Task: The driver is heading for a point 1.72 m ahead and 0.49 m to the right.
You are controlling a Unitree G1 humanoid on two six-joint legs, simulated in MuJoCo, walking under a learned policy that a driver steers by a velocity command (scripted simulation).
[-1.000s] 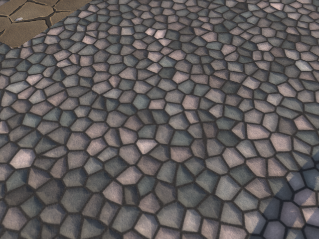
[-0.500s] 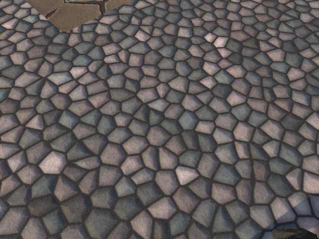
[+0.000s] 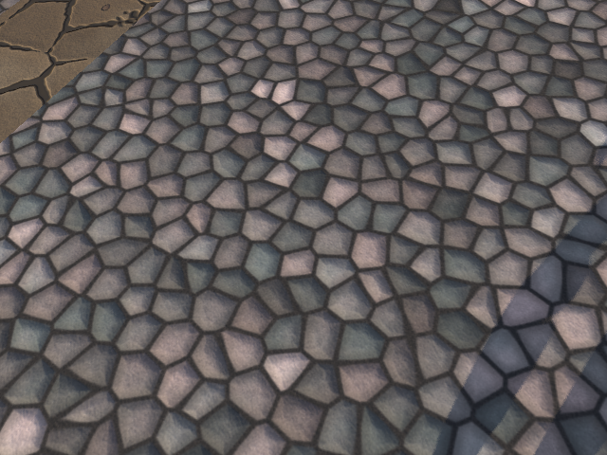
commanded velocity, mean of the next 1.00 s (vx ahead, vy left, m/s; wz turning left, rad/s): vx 0.01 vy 0.00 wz -0.53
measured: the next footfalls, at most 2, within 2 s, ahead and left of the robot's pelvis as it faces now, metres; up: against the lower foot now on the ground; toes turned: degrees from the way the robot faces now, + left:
left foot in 0.34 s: +0.10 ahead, +0.14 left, +0.00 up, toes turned -17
right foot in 0.76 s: +0.00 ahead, -0.12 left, +0.00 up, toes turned -29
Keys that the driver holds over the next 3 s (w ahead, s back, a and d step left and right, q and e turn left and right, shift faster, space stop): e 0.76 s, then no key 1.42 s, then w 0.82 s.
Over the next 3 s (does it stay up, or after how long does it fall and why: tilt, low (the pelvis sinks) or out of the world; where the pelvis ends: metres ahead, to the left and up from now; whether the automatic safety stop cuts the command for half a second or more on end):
stays up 0.31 -0.15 -0.02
